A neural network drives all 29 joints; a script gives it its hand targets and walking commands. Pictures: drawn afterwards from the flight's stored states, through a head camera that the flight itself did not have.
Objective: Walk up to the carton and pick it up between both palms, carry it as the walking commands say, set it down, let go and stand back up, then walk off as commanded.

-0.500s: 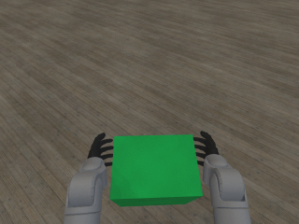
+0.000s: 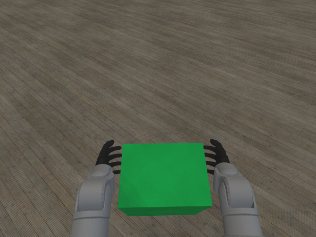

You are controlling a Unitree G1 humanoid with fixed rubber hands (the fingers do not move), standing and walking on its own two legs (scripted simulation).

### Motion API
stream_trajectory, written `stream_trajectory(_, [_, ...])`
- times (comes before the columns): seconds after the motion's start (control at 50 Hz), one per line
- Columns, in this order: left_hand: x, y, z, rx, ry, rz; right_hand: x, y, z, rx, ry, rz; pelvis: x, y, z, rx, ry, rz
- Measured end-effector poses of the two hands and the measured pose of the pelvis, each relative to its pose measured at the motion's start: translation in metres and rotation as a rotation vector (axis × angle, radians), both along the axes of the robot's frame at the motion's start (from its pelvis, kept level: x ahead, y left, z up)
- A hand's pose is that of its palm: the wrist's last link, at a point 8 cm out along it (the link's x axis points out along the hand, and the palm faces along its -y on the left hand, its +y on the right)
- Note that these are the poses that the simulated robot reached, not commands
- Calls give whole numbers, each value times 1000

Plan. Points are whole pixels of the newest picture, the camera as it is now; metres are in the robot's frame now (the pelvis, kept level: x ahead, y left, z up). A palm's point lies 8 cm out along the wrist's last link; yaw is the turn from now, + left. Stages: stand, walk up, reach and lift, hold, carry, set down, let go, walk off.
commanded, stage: carry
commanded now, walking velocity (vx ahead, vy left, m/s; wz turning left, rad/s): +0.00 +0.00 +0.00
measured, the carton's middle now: (162, 182) +0.29 +0.00 -0.03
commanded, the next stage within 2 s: hold in 1.30 s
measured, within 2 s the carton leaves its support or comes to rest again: neither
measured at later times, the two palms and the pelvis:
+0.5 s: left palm (104, 173) +0.27 +0.14 +0.05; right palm (221, 171) +0.27 -0.15 +0.05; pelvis -0.01 +0.00 +0.00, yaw +0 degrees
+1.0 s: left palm (104, 175) +0.27 +0.14 +0.05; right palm (223, 174) +0.26 -0.15 +0.05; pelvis -0.02 +0.00 +0.00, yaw +0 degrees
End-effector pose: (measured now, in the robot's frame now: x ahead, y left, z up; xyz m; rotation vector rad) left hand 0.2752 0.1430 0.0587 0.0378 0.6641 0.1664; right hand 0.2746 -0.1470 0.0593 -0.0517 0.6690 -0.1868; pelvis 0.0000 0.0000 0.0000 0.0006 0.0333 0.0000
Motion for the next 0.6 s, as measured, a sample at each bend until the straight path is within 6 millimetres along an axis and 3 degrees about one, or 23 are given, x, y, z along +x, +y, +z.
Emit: stream_trajectory(0.6, [-3,0,-13,-8,-3,-13,-3,-2,-12,-3,-4,23,-9,-3,-1,-1,-8,4])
